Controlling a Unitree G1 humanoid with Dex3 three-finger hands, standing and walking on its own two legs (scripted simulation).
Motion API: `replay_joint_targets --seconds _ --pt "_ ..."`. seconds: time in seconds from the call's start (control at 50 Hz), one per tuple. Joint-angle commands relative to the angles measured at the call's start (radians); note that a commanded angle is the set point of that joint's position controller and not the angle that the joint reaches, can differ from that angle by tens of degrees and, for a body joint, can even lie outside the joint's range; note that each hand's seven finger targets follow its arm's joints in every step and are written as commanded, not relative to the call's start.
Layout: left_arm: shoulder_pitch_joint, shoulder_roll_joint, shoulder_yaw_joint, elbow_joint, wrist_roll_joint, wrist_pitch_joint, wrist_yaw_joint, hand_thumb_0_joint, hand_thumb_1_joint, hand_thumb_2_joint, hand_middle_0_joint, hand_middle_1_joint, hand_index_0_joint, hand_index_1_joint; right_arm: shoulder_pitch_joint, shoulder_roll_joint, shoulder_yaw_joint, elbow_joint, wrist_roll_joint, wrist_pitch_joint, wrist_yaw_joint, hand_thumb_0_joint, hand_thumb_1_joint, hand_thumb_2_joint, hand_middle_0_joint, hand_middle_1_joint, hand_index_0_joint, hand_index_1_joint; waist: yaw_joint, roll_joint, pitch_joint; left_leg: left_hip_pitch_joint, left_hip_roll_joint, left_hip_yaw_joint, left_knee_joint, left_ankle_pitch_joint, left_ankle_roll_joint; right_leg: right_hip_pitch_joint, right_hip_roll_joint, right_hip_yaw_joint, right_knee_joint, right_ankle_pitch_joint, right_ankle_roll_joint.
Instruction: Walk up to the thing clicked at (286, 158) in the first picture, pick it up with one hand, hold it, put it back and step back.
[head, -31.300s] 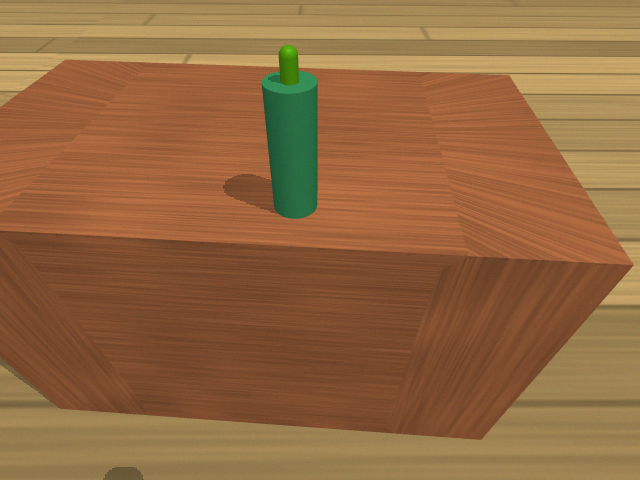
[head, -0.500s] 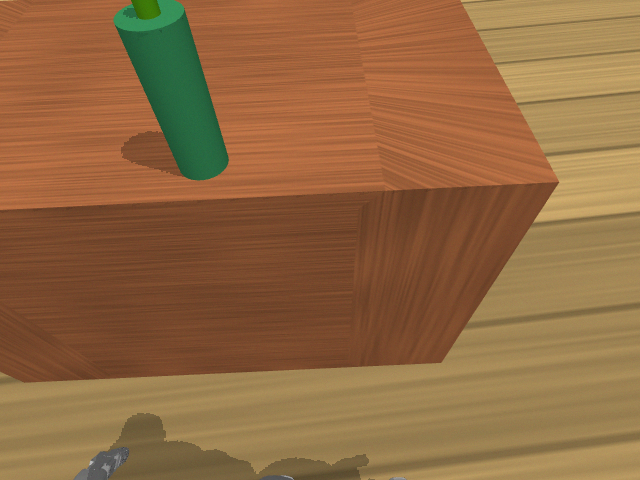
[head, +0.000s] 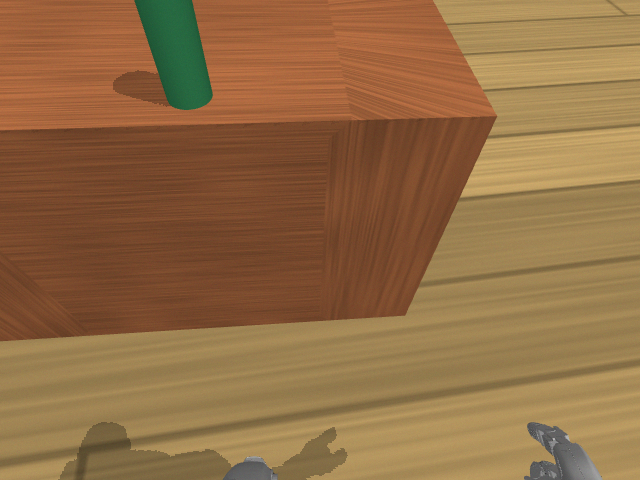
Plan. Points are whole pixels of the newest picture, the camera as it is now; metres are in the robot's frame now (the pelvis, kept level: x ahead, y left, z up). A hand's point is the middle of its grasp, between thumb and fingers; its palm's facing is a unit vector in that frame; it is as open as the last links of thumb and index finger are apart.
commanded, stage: step back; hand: left
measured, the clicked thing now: (167, 15) +0.72 +0.27 +0.19
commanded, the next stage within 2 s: stand in 1.92 s
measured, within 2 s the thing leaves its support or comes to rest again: neither
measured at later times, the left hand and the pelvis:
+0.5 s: hand out of the picture -0.05 +0.25 -0.14, palm faces +0.10 -0.92 -0.38, open 7.4 cm; pelvis -0.17 -0.02 +0.00, yaw +8 degrees
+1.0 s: hand out of the picture -0.28 +0.21 -0.12, palm faces +0.09 -0.89 -0.44, open 7.4 cm; pelvis -0.30 -0.07 +0.01, yaw +5 degrees
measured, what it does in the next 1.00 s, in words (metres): walks backwards: left foot, then right foot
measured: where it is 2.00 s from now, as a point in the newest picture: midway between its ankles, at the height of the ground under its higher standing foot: outside the picture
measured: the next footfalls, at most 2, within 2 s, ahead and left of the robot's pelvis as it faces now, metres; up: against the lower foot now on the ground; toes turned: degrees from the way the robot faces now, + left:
left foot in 0.40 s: -0.14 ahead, +0.09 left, +0.00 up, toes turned +6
right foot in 0.76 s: -0.25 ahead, -0.18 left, +0.00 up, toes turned +5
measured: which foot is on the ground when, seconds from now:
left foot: down 0.00-0.04, up 0.06-0.38, down 0.40-0.80, up 0.82-1.00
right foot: down 0.00-0.44, up 0.46-0.74, down 0.76-1.00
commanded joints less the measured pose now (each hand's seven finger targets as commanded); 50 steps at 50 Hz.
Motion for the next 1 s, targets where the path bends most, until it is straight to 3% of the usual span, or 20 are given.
replay_joint_targets --seconds 0.0,0.02,0.04,0.06,0.12,0.22,0.34,0.38,0.4,0.42,0.44,0.46,0.52,0.64,0.74,0.78,0.8,0.82,0.88,0.98 --pt "0.121 0.225 0.072 -0.031 0.022 -0.037 0.007 0.0 0.9 0.9 -0.2 -0.3 -0.2 -0.3 0.001 -0.217 -0.064 -0.069 0.027 0.008 -0.014 0.0 -0.9 -0.9 0.2 0.3 0.2 0.3 -0.002 0.038 -0.259 0.015 0.02 -0.162 0.051 -0.019 0.095 0.1 -0.116 0.159 -0.318 0.173 -0.071" --pt "0.069 0.316 0.096 -0.064 0.02 -0.034 0.003 0.0 0.9 0.9 -0.2 -0.3 -0.2 -0.3 -0.015 -0.169 -0.052 -0.094 0.033 0.003 -0.02 0.0 -0.9 -0.9 0.2 0.3 0.2 0.3 0.011 -0.206 -0.191 -0.161 -0.164 -0.102 0.211 -0.317 0.031 0.029 -0.289 0.39 -0.381 0.147 -0.176" --pt "-0.008 0.385 0.104 -0.101 0.029 -0.031 0.005 0.0 0.9 0.9 -0.2 -0.3 -0.2 -0.3 -0.02 -0.209 -0.073 -0.078 0.023 0.009 -0.038 0.0 -0.9 -0.9 0.2 0.3 0.2 0.3 0.045 -0.285 -0.131 -0.069 -0.136 -0.162 0.45 -0.45 0.004 -0.24 -0.454 0.545 -0.446 0.135 -0.313" --pt "-0.08 0.339 0.094 -0.122 0.02 -0.036 0.012 0.0 0.9 0.9 -0.2 -0.3 -0.2 -0.3 0.017 -0.24 -0.083 -0.053 0.031 0.007 -0.034 0.0 -0.9 -0.9 0.2 0.3 0.2 0.3 -0.004 -0.242 -0.078 -0.018 -0.105 -0.217 0.526 -0.401 0.012 -0.326 -0.449 0.51 -0.454 0.135 -0.303" --pt "-0.171 0.208 0.068 -0.141 0.015 -0.037 0.018 0.0 0.9 0.9 -0.2 -0.3 -0.2 -0.3 0.112 -0.195 -0.059 0.005 0.033 0.003 -0.028 0.0 -0.9 -0.9 0.2 0.3 0.2 0.3 -0.079 -0.113 -0.103 -0.068 -0.192 -0.195 0.548 -0.258 0.018 -0.147 -0.208 0.103 -0.297 0.426 -0.159" --pt "-0.023 0.19 0.067 -0.14 0.021 -0.032 0.031 0.0 0.9 0.9 -0.2 -0.3 -0.2 -0.3 0.096 -0.174 -0.043 -0.009 0.016 -0.016 -0.037 0.0 -0.9 -0.9 0.2 0.3 0.2 0.3 0.02 -0.145 -0.186 -0.143 -0.151 -0.136 0.38 -0.33 -0.017 0.145 -0.25 0.123 -0.231 0.555 -0.214" --pt "-0.063 0.212 0.063 -0.163 0.004 -0.012 0.037 0.0 0.9 0.9 -0.2 -0.3 -0.2 -0.3 0.204 -0.173 -0.055 0.03 0.006 -0.021 -0.028 0.0 -0.9 -0.9 0.2 0.3 0.2 0.3 -0.004 -0.177 -0.301 0.071 -0.091 -0.037 -0.044 -0.241 0.012 0.184 -0.29 0.139 -0.124 0.618 -0.2" --pt "-0.111 0.211 0.048 -0.177 -0.004 -0.002 0.029 0.0 0.9 0.9 -0.2 -0.3 -0.2 -0.3 0.265 -0.197 -0.072 0.061 0.002 -0.018 -0.026 0.0 -0.9 -0.9 0.2 0.3 0.2 0.3 -0.05 -0.098 -0.304 0.198 -0.085 -0.033 -0.222 -0.012 0.045 0.054 -0.25 0.102 -0.068 0.475 -0.138" --pt "-0.102 0.179 0.039 -0.185 -0.008 0.001 0.025 0.0 0.9 0.9 -0.2 -0.3 -0.2 -0.3 0.247 -0.24 -0.085 0.052 -0.009 -0.016 -0.027 0.0 -0.9 -0.9 0.2 0.3 0.2 0.3 -0.043 0.006 -0.298 0.251 0.038 -0.21 -0.257 0.035 0.093 -0.082 -0.179 0.068 0.014 0.309 -0.09" --pt "-0.113 0.148 0.029 -0.187 -0.015 -0.001 0.026 0.0 0.9 0.9 -0.2 -0.3 -0.2 -0.3 0.189 -0.33 -0.099 0.033 -0.017 -0.011 -0.02 0.0 -0.9 -0.9 0.2 0.3 0.2 0.3 -0.038 0.216 -0.248 0.27 0.229 -0.452 -0.307 0.145 0.196 -0.275 -0.003 -0.062 0.177 -0.001 -0.039" --pt "-0.186 0.189 0.055 -0.195 -0.005 -0.001 0.039 0.0 0.9 0.9 -0.2 -0.3 -0.2 -0.3 0.137 -0.396 -0.105 0.002 -0.019 -0.01 -0.013 0.0 -0.9 -0.9 0.2 0.3 0.2 0.3 -0.089 0.284 -0.209 0.065 0.358 -0.582 -0.348 0.173 0.336 -0.218 0.036 0.014 0.397 -0.255 -0.016" --pt "-0.178 0.211 0.06 -0.173 0.004 0.002 0.039 0.0 0.9 0.9 -0.2 -0.3 -0.2 -0.3 0.075 -0.363 -0.102 -0.005 -0.021 -0.019 -0.02 0.0 -0.9 -0.9 0.2 0.3 0.2 0.3 -0.062 0.225 -0.159 -0.004 0.369 -0.567 -0.345 0.187 0.345 -0.19 0.017 0.092 0.504 -0.237 -0.02" --pt "-0.06 0.181 0.057 -0.105 -0.02 0.007 0.026 0.0 0.9 0.9 -0.2 -0.3 -0.2 -0.3 -0.009 -0.234 -0.06 -0.027 -0.026 -0.021 -0.027 0.0 -0.9 -0.9 0.2 0.3 0.2 0.3 0.023 0.099 -0.137 0.088 0.166 -0.226 -0.254 0.335 0.219 -0.26 0.084 0.119 0.608 -0.079 -0.031" --pt "-0.051 0.147 0.033 -0.09 -0.006 -0.03 0.021 0.0 0.9 0.9 -0.2 -0.3 -0.2 -0.3 0.076 -0.218 -0.068 -0.012 -0.013 -0.006 -0.015 0.0 -0.9 -0.9 0.2 0.3 0.2 0.3 -0.051 0.212 -0.205 0.337 0.161 -0.183 -0.181 0.263 0.251 -0.229 0.009 0.007 0.17 -0.094 0.025" --pt "0.088 0.154 0.037 0.024 0.007 -0.069 0.022 0.0 0.9 0.9 -0.2 -0.3 -0.2 -0.3 0.042 -0.245 -0.068 0.002 0.002 0.024 -0.001 0.0 -0.9 -0.9 0.2 0.3 0.2 0.3 -0.009 0.181 -0.303 0.214 0.114 -0.128 -0.032 0.032 0.171 0.086 0.007 -0.084 -0.365 0.149 -0.026" --pt "0.068 0.299 0.074 0.014 0.029 -0.078 0.023 0.0 0.9 0.9 -0.2 -0.3 -0.2 -0.3 0.04 -0.142 -0.034 -0.031 0.008 0.015 0.0 0.0 -0.9 -0.9 0.2 0.3 0.2 0.3 -0.002 -0.17 -0.211 -0.188 -0.088 -0.089 0.163 -0.333 0.047 0.117 -0.268 0.409 -0.388 -0.022 -0.119" --pt "-0.017 0.39 0.084 -0.025 0.036 -0.074 0.025 0.0 0.9 0.9 -0.2 -0.3 -0.2 -0.3 -0.029 -0.198 -0.06 -0.035 0.004 0.021 -0.015 0.0 -0.9 -0.9 0.2 0.3 0.2 0.3 0.052 -0.222 -0.151 -0.068 -0.086 -0.205 0.322 -0.411 0.009 -0.191 -0.447 0.574 -0.462 -0.135 -0.281" --pt "-0.094 0.356 0.08 -0.039 0.027 -0.074 0.027 0.0 0.9 0.9 -0.2 -0.3 -0.2 -0.3 -0.009 -0.241 -0.08 -0.009 0.006 0.022 -0.016 0.0 -0.9 -0.9 0.2 0.3 0.2 0.3 0.01 -0.176 -0.062 -0.009 -0.051 -0.25 0.409 -0.359 0.011 -0.331 -0.449 0.55 -0.489 -0.226 -0.28" --pt "-0.137 0.223 0.052 -0.032 0.017 -0.084 0.029 0.0 0.9 0.9 -0.2 -0.3 -0.2 -0.3 0.073 -0.19 -0.056 0.052 0.017 0.005 -0.004 0.0 -0.9 -0.9 0.2 0.3 0.2 0.3 -0.052 -0.077 -0.083 -0.073 -0.132 -0.195 0.397 -0.212 0.012 -0.115 -0.228 0.146 -0.337 0.151 -0.162" --pt "-0.001 0.249 0.072 -0.008 0.032 -0.092 0.014 0.0 0.9 0.9 -0.2 -0.3 -0.2 -0.3 0.052 -0.188 -0.05 0.055 -0.004 -0.024 0.009 0.0 -0.9 -0.9 0.2 0.3 0.2 0.3 0.044 -0.16 -0.118 -0.123 -0.073 -0.119 0.143 -0.278 -0.014 0.077 -0.247 0.215 -0.374 -0.239 -0.179"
